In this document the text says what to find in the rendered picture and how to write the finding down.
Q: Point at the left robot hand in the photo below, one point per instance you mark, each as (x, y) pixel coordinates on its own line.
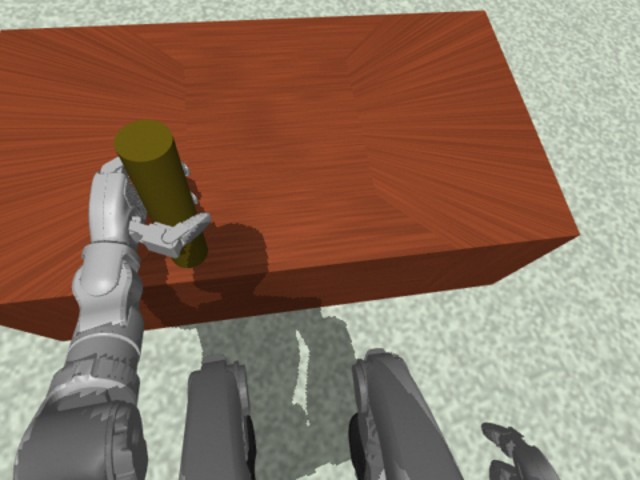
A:
(116, 213)

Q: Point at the can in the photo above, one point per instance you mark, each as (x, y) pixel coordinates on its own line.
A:
(148, 152)

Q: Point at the right robot foot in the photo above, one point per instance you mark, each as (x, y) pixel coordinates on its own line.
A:
(356, 448)

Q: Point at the right robot hand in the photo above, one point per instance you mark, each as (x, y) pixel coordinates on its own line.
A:
(530, 463)

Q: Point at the left robot arm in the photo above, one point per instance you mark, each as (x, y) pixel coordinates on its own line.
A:
(89, 427)

